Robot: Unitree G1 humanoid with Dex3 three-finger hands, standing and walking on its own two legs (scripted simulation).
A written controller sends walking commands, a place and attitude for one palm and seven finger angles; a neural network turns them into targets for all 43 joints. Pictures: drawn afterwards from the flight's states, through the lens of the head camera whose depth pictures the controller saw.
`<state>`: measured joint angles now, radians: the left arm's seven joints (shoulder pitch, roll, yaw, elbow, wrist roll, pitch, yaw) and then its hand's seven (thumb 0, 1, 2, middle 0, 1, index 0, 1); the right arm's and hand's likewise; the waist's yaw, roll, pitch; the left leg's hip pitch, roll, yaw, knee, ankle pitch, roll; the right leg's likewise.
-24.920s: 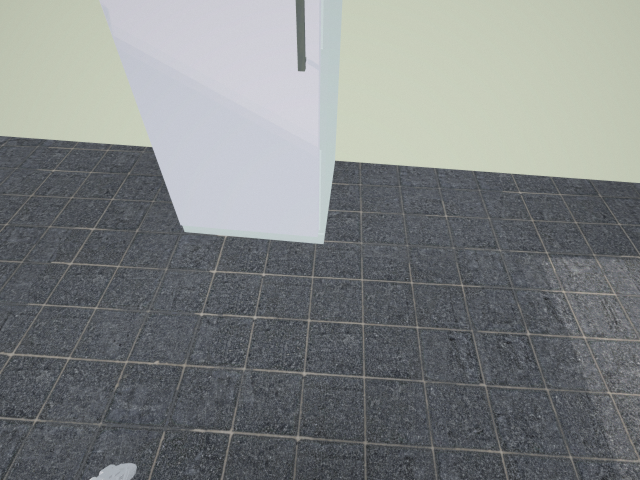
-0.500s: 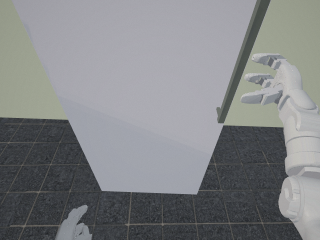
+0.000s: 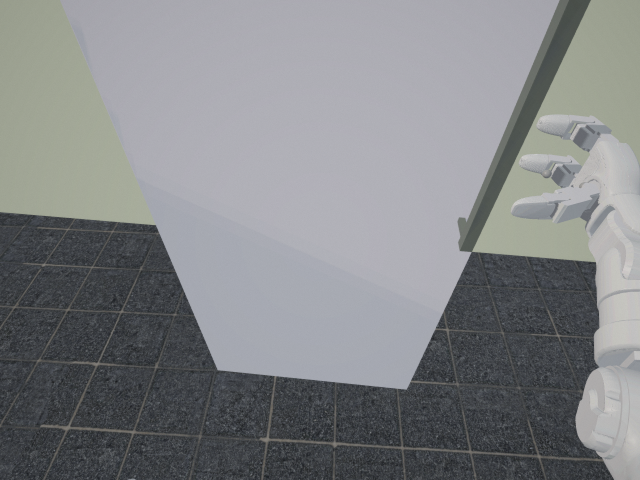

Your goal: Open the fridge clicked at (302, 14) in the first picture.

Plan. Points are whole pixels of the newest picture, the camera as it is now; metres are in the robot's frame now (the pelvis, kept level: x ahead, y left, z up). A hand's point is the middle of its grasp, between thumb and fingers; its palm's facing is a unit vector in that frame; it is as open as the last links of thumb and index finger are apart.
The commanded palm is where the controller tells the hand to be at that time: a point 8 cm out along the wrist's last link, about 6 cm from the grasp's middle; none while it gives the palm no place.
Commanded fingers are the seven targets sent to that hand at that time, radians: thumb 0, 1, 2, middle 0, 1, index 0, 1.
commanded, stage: feel for the door with the fingertips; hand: right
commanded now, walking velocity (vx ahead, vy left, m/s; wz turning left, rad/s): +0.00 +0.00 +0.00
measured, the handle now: (514, 116) +0.50 -0.16 +0.24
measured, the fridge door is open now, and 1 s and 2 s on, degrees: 0 0 0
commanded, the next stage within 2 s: slide the fingers in behind the handle in 0.60 s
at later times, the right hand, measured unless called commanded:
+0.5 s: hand (535, 169) +0.45 -0.19 +0.20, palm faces +0.03 +1.00 +0.00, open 14.0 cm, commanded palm +0.43 -0.23 +0.20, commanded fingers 0.00 0.50 -0.30 0.30 1.20 0.30 1.20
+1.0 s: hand (523, 166) +0.45 -0.17 +0.20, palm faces +0.02 +1.00 +0.00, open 13.8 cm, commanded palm +0.42 -0.22 +0.20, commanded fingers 0.00 0.50 -0.30 0.30 1.20 0.30 1.20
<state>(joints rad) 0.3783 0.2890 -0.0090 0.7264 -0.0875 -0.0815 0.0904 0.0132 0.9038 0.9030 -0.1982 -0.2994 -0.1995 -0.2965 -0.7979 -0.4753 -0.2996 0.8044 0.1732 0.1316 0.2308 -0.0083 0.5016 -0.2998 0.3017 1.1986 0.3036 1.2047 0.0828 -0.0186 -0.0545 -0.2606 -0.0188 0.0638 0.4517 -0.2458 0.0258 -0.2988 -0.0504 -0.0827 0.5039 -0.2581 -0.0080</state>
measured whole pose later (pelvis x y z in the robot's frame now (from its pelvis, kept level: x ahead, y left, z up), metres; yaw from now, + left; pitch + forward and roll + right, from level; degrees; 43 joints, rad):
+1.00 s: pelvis -0.01 +0.00 +0.00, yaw +0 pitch +3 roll +1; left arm 0.38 0.27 -0.02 0.75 -0.07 -0.10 0.07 0.01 0.90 0.90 -0.20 -0.30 -0.20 -0.30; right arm -0.89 -0.42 -0.26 0.91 0.15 0.08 0.16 -0.01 0.50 -0.30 0.32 1.21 0.32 1.22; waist 0.09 -0.02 -0.05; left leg -0.27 -0.01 0.07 0.45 -0.24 0.02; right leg -0.31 -0.04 -0.08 0.51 -0.25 -0.01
